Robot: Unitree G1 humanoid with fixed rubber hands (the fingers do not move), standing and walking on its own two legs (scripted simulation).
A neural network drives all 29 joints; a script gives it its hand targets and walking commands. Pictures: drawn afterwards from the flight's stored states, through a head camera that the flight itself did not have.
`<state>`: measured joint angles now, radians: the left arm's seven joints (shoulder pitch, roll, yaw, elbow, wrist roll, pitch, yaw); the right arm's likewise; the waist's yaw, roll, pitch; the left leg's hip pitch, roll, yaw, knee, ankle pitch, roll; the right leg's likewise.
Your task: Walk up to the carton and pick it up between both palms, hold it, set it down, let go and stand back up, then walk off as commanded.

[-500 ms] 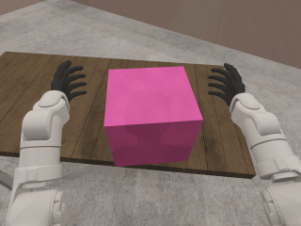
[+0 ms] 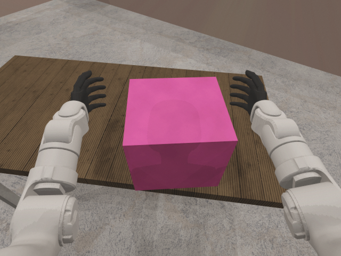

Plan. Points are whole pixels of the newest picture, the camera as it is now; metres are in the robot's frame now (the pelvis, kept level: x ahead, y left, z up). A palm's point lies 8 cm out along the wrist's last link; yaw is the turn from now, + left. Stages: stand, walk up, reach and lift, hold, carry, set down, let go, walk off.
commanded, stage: reach and lift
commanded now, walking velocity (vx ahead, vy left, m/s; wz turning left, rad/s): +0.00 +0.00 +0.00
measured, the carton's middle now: (175, 134) +0.43 +0.04 +0.04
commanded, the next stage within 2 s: none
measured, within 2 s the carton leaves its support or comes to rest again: neither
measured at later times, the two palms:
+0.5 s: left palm (97, 125) +0.40 +0.23 +0.08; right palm (245, 125) +0.44 -0.14 +0.08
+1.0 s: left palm (109, 125) +0.41 +0.21 +0.08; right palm (238, 124) +0.44 -0.12 +0.08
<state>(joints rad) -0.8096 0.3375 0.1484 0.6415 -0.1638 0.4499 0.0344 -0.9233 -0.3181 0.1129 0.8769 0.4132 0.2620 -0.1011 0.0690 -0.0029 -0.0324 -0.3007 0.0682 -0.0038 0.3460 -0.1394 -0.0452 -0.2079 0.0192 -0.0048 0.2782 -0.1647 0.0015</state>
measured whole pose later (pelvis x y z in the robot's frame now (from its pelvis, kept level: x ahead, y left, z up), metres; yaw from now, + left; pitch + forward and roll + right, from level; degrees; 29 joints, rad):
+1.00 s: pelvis -0.01 +0.00 -0.01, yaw -1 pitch +13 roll -1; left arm -0.84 0.11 0.24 1.03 0.02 -0.08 0.10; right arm -0.91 -0.16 -0.05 1.15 0.19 -0.08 -0.08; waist 0.09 -0.01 -0.12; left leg -0.48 0.07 0.01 0.40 -0.14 -0.04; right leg -0.40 0.02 0.00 0.35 -0.17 0.01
